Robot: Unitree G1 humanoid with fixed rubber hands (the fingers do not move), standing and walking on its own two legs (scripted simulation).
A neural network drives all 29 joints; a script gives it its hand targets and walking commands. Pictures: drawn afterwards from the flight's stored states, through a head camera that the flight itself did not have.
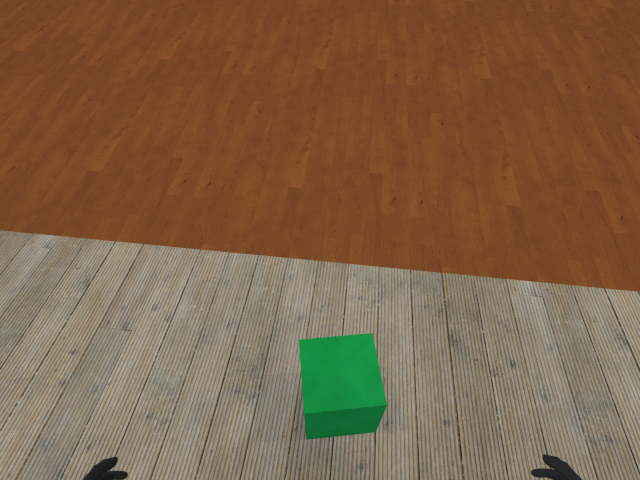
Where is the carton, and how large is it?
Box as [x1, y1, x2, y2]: [299, 333, 386, 439]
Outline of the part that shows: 371,333 299,340 306,439 375,431 385,408 386,402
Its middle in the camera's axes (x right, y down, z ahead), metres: +0.05 +0.42 +1.12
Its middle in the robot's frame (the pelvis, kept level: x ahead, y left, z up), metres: +0.46 -0.04 -0.66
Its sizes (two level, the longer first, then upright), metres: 0.210 0.200 0.250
